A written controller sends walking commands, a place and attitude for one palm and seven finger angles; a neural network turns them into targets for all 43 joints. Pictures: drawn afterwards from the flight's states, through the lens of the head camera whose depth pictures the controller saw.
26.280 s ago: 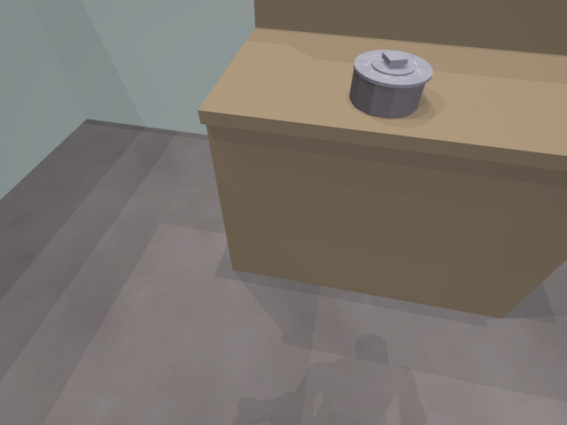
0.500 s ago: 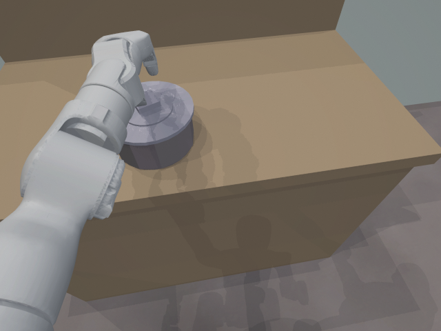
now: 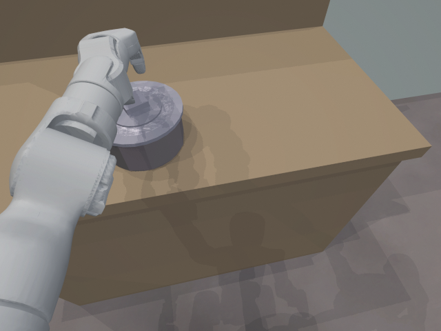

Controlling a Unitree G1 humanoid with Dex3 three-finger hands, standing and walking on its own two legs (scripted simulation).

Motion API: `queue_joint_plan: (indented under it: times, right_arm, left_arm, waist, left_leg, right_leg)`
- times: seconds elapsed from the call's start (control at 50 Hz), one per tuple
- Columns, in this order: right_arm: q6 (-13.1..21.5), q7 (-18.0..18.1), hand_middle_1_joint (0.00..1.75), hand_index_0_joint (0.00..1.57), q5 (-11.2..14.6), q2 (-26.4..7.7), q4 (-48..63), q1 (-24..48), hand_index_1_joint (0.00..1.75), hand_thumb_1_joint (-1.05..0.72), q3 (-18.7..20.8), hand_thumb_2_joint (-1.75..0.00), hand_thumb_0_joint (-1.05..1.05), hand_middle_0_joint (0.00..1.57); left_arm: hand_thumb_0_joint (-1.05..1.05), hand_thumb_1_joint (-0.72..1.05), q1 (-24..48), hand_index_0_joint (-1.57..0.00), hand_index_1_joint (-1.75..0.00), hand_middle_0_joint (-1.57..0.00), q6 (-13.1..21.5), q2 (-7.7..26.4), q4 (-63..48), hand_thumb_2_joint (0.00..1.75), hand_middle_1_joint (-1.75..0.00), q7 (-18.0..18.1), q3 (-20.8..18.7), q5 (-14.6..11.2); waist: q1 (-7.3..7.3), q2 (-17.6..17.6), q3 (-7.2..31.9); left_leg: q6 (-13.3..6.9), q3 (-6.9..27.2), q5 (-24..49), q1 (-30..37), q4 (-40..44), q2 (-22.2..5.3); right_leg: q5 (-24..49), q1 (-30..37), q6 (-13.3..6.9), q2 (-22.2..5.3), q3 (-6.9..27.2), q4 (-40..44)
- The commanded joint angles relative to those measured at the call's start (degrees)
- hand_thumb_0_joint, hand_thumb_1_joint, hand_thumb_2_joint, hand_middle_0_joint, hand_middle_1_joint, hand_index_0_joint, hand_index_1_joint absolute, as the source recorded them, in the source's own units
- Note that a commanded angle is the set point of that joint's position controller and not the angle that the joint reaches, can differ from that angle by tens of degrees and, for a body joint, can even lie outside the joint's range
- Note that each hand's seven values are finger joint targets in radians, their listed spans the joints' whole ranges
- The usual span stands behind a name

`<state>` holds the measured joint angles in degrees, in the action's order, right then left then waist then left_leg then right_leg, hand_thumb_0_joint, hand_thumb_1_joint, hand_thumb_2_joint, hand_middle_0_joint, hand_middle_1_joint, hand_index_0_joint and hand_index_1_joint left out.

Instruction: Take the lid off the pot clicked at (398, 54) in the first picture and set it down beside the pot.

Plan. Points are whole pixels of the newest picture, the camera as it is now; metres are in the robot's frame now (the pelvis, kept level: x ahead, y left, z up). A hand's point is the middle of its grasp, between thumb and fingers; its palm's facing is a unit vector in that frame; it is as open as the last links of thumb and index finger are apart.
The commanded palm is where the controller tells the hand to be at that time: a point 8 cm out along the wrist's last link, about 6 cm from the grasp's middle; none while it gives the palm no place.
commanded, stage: move the open hand above the knob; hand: left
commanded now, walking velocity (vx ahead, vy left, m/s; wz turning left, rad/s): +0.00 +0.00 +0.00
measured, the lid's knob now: (133, 101) +0.54 +0.10 +0.12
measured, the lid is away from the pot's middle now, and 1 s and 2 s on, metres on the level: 0.00 0.00 0.00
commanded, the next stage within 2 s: lower the open fingers around the knob in 0.04 s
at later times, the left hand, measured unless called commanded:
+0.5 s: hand (126, 98) +0.49 +0.10 +0.17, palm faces -0.41 -0.10 -0.91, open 10.4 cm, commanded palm +0.51 +0.09 +0.22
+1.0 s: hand (136, 97) +0.51 +0.09 +0.15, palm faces -0.41 -0.08 -0.91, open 10.4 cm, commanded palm +0.53 +0.09 +0.18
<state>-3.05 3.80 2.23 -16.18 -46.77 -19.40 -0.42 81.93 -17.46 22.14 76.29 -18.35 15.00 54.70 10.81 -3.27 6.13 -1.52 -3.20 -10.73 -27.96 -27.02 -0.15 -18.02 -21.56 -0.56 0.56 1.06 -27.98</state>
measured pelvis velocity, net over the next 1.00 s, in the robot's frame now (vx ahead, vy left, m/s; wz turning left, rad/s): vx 0.00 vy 0.00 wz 0.01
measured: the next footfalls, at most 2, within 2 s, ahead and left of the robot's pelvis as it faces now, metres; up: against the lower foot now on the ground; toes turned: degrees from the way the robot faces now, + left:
none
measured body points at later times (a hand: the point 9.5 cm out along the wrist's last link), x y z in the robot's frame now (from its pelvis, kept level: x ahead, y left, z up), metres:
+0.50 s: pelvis +0.00 +0.01 +0.00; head +0.04 +0.00 +0.45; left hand +0.51 +0.11 +0.22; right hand +0.04 -0.27 -0.13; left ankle +0.02 +0.11 -0.74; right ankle -0.06 -0.11 -0.74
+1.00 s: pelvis +0.00 +0.00 -0.01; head +0.06 -0.02 +0.44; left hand +0.53 +0.09 +0.21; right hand -0.05 -0.28 -0.14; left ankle +0.02 +0.11 -0.74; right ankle -0.06 -0.11 -0.74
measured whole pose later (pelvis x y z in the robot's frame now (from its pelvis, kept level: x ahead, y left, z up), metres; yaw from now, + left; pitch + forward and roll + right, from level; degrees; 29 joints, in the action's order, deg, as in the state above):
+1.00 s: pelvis +0.00 +0.00 -0.01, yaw +0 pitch +14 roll +0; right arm -3.1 3.8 1.3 -16.6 -48.8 -20.8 -0.7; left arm 85.6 -20.1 19.5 85.1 -17.8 16.1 54.1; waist 13.1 -3.1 6.4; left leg -1.4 -2.5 -11.5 -32.4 -30.1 -0.3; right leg -19.1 -25.9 -0.8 0.8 0.4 -31.3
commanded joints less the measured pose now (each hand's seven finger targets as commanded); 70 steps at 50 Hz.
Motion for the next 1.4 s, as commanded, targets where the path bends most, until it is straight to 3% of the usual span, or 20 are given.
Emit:
queue_joint_plan:
  times: [0.0, 0.12, 0.14, 0.18, 0.24, 0.3, 0.38, 0.44, 0.5, 0.54, 0.58, 0.64, 0.7, 0.74, 0.78, 0.92, 1.06, 1.24, 1.32, 1.38]
  right_arm:
    - [1.49, 0.11, 0.3, 0.2, -0.23, -8.41, 4.52, -2.34, 0.3, -0.9, 2.96, -0.9, 0.0, 0.2]
    - [1.47, -0.27, 0.3, 0.2, -0.33, -8.43, 4.3, -2.22, 0.3, -0.9, 2.98, -0.9, 0.0, 0.2]
    - [1.22, -0.54, 0.3, 0.2, -0.18, -8.7, 3.06, -0.43, 0.3, -0.9, 2.91, -0.9, 0.0, 0.2]
    - [1.15, -0.91, 0.3, 0.2, -0.04, -8.9, 3.13, -1.36, 0.3, -0.9, 2.92, -0.9, 0.0, 0.2]
    - [1.85, -0.64, 0.3, 0.2, -0.81, -8.83, 4.27, -0.85, 0.3, -0.9, 3.15, -0.9, 0.0, 0.2]
    - [1.39, -0.66, 0.3, 0.2, -0.34, -8.54, 3.9, -2.1, 0.3, -0.9, 3.51, -0.9, 0.0, 0.2]
    - [0.55, -0.76, 0.3, 0.2, -0.52, -9.03, 3.8, -1.16, 0.3, -0.9, 3.35, -0.9, 0.0, 0.2]
    - [1.02, -0.69, 0.3, 0.2, -0.84, -8.37, 4.85, -0.37, 0.3, -0.9, 3.23, -0.9, 0.0, 0.2]
    - [1.27, -0.49, 0.3, 0.2, -0.66, -7.64, 4.42, -0.97, 0.3, -0.9, 3.14, -0.9, 0.0, 0.2]
    - [0.74, -0.45, 0.3, 0.2, -0.46, -8.08, 3.26, -1.14, 0.3, -0.9, 2.84, -0.9, 0.0, 0.2]
    - [0.22, -0.13, 0.3, 0.2, -0.32, -8.76, 2.87, -1.12, 0.3, -0.9, 2.5, -0.9, 0.0, 0.2]
    - [1.31, 0.2, 0.3, 0.2, -0.5, -8.58, 3.31, -0.97, 0.3, -0.9, 2.56, -0.9, 0.0, 0.2]
    - [1.65, 0.22, 0.3, 0.2, -0.71, -8.5, 2.27, -2.59, 0.3, -0.9, 2.82, -0.9, 0.0, 0.2]
    - [1.67, 0.52, 0.3, 0.2, -0.91, -9.02, 2.34, -2.69, 0.3, -0.9, 2.7, -0.9, 0.0, 0.2]
    - [1.66, 0.84, 0.3, 0.2, -0.96, -9.16, 1.87, -3.68, 0.3, -0.9, 2.52, -0.9, 0.0, 0.2]
    - [0.77, 0.54, 0.3, 0.2, -1.07, -10.19, 0.92, -5.82, 0.3, -0.9, 2.59, -0.9, 0.0, 0.2]
    - [-0.42, 0.17, 0.3, 0.2, -1.29, -10.15, 2.28, -6.96, 0.3, -0.9, 3.06, -0.9, 0.0, 0.2]
    - [-1.78, -0.29, 0.3, 0.2, -0.75, -10.23, 2.92, -5.84, 0.3, -0.9, 3.13, -0.9, 0.0, 0.2]
    - [-1.93, -0.04, 0.3, 0.2, -0.81, -10.04, 3.19, -5.43, 0.3, -0.9, 2.99, -0.9, 0.0, 0.2]
    - [-2.01, -0.07, 0.3, 0.2, -0.57, -9.89, 3.42, -4.93, 0.3, -0.9, 2.96, -0.9, 0.0, 0.2]
  left_arm:
    - [0.0, -0.18, 32.95, -0.62, -0.44, -0.62, 0.32, 9.07, -11.41, 1.11, -0.44, 1.63, -0.06, 0.53]
    - [0.0, -0.18, 33.74, -0.62, -0.44, -0.62, 0.91, 10.33, -13.6, 1.11, -0.44, 1.54, -0.59, 0.72]
    - [0.0, -0.18, 33.98, -0.62, -0.44, -0.62, -2.81, 8.11, -6.66, 1.11, -0.44, -0.06, 0.9, -0.37]
    - [0.0, -0.18, 34.97, -0.62, -0.44, -0.62, -4.86, 8.52, -7.06, 1.11, -0.44, -1.46, 0.54, -0.96]
    - [0.0, -0.18, 36.77, -0.62, -0.44, -0.62, -3.2, 10.53, -12.06, 1.11, -0.44, -2.62, -0.71, -0.74]
    - [0.0, -0.18, 33.1, -0.62, -0.44, -0.62, -2.11, 3.87, -10.3, 1.11, -0.44, -3.14, 3.02, -0.93]
    - [0.0, -0.18, 30.19, -0.62, -0.44, -0.62, -2.24, 3.85, -8.33, 1.11, -0.44, -2.67, 2.6, -1.64]
    - [0.0, -0.18, 35.41, -0.62, -0.44, -0.62, -0.64, 5.63, -14.27, 1.11, -0.44, -1.47, 1.57, -2.0]
    - [0.0, -0.18, 35.18, -0.62, -0.44, -0.62, 0.14, 3.96, -14.04, 1.11, -0.44, 0.18, 2.21, -0.9]
    - [0.0, -0.18, 29.97, -0.62, -0.44, -0.62, -1.72, 2.68, -6.24, 1.11, -0.44, 0.89, 2.49, -0.68]
    - [0.0, -0.18, 30.38, -0.62, -0.44, -0.62, -3.14, 5.58, -3.92, 1.11, -0.44, 1.55, 0.75, -0.68]
    - [0.0, -0.18, 36.35, -0.62, -0.44, -0.62, -2.11, 3.22, -8.02, 1.11, -0.44, 2.06, 2.36, -1.82]
    - [0.0, -0.18, 33.64, -0.62, -0.44, -0.62, -1.75, 0.1, -5.17, 1.11, -0.44, 1.98, 3.73, -1.39]
    - [0.0, -0.18, 34.31, -0.62, -0.44, -0.62, -1.5, 6.15, -5.09, 1.11, -0.44, 2.16, 0.54, -0.69]
    - [0.0, -0.18, 33.58, -0.62, -0.44, -0.62, -1.8, 6.98, -2.67, 1.11, -0.44, 2.21, -0.23, -1.16]
    - [0.0, -0.18, 27.8, -0.62, -0.44, -0.62, -2.53, 6.73, 3.15, 1.11, -0.44, 1.78, 0.15, 0.14]
    - [0.0, -0.18, 26.89, -0.62, -0.44, -0.62, -2.62, 8.97, -0.09, 1.11, -0.44, 0.14, -0.46, 0.18]
    - [0.0, -0.18, 25.55, -0.62, -0.44, -0.62, -2.58, 9.12, -0.83, 1.11, -0.44, -0.22, 0.06, 0.38]
    - [0.0, -0.18, 24.92, -0.62, -0.44, -0.62, -2.42, 11.13, -1.33, 1.11, -0.44, 0.15, -1.36, 0.51]
    - [0.0, -0.18, 24.16, -0.62, -0.44, -0.62, -2.67, 8.81, -1.2, 1.11, -0.44, 0.11, 0.24, 0.96]
  waist:
    - [0.22, 4.11, 23.42]
    - [0.32, 3.76, 23.29]
    - [-0.82, 2.33, 23.5]
    - [-0.22, 4.38, 22.36]
    - [-0.16, 5.23, 27.88]
    - [0.71, 5.86, 24.67]
    - [1.21, 8.38, 19.13]
    - [0.57, 2.8, 25.0]
    - [0.39, 0.13, 25.35]
    - [1.06, 3.73, 19.04]
    - [1.73, 7.11, 17.28]
    - [2.44, 4.36, 22.93]
    - [2.41, 3.66, 22.57]
    - [2.67, 6.74, 23.61]
    - [3.08, 7.73, 22.23]
    - [3.5, 8.11, 17.81]
    - [2.67, 7.04, 21.89]
    - [2.4, 5.88, 17.02]
    - [1.93, 6.53, 19.51]
    - [2.12, 6.62, 19.59]
  left_leg:
    - [-3.89, 1.55, 19.13, 21.91, -2.47, 2.43]
    - [-3.93, 1.95, 21.07, 23.34, -2.58, 2.26]
    - [-3.86, 1.99, 19.79, 23.45, -2.28, 3.34]
    - [-4.0, 2.05, 18.18, 22.44, -1.93, 3.34]
    - [-4.32, 2.15, 23.15, 24.62, -3.38, 3.54]
    - [-4.23, 2.4, 24.39, 24.76, -3.94, 2.98]
    - [-4.16, 2.79, 18.86, 22.93, -3.05, 2.9]
    - [-3.9, 3.41, 21.49, 26.88, -3.47, 2.74]
    - [-3.54, 4.24, 22.78, 28.39, -3.75, 2.09]
    - [-3.57, 4.04, 17.27, 24.14, -2.95, 2.14]
    - [-3.64, 3.31, 11.66, 19.8, -1.82, 2.42]
    - [-3.81, 3.56, 13.24, 23.19, -2.34, 2.53]
    - [-3.66, 4.47, 15.25, 24.16, -3.26, 2.09]
    - [-3.83, 3.63, 12.45, 21.06, -2.96, 2.52]
    - [-4.1, 2.88, 11.1, 18.51, -3.01, 2.97]
    - [-3.89, 2.05, 10.84, 14.28, -4.03, 2.81]
    - [-4.12, 0.79, 12.88, 13.44, -5.42, 3.46]
    - [-4.07, 0.72, 10.67, 13.19, -5.12, 3.14]
    - [-4.01, 0.74, 12.64, 13.38, -5.33, 3.06]
    - [-3.88, 0.81, 12.38, 13.9, -5.35, 2.91]
  right_leg:
    - [26.78, 0.4, -0.67, 2.57, -1.15, 3.09]
    - [27.01, -0.22, -0.6, 2.78, -1.22, 3.1]
    - [26.73, -0.45, -0.84, 2.77, -1.47, 2.58]
    - [26.45, -0.33, -0.63, 2.91, -1.81, 3.02]
    - [31.61, 2.27, -0.32, 2.38, -0.88, 2.15]
    - [29.82, -1.39, -0.35, 2.68, -1.4, 2.58]
    - [24.34, -4.13, -0.33, 3.04, -2.05, 2.81]
    - [24.71, -3.54, -0.71, 2.65, -1.58, 1.86]
    - [22.5, -5.69, -1.23, 2.87, -2.01, 1.87]
    - [19.22, -7.33, -1.11, 3.23, -2.51, 2.52]
    - [17.94, -5.63, -0.81, 3.05, -2.18, 2.91]
    - [19.78, -5.41, -0.79, 2.94, -1.76, 2.13]
    - [18.55, -8.03, -0.97, 3.35, -2.36, 2.02]
    - [19.18, -4.89, -0.54, 3.23, -1.74, 1.72]
    - [20.22, -4.22, -0.33, 3.1, -1.44, 1.83]
    - [20.93, -6.15, -0.3, 3.33, -1.94, 1.27]
    - [26.35, -2.15, -0.12, 3.05, -1.41, 0.25]
    - [22.99, -4.83, -0.21, 3.16, -1.76, 1.16]
    - [25.44, -2.85, -0.34, 2.95, -1.82, 0.2]
    - [24.06, -4.0, -0.16, 3.02, -1.83, 0.52]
